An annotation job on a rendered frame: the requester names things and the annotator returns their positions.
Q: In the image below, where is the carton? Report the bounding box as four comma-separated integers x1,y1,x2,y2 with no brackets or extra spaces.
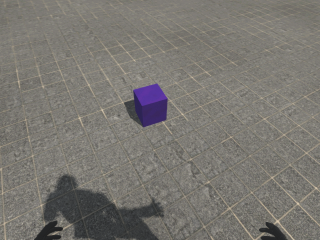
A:
133,83,168,127

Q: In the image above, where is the right robot hand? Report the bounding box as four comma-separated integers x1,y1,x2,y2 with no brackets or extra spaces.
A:
259,222,287,240

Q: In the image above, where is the left robot hand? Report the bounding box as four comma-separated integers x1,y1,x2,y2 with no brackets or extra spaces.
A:
34,220,63,240

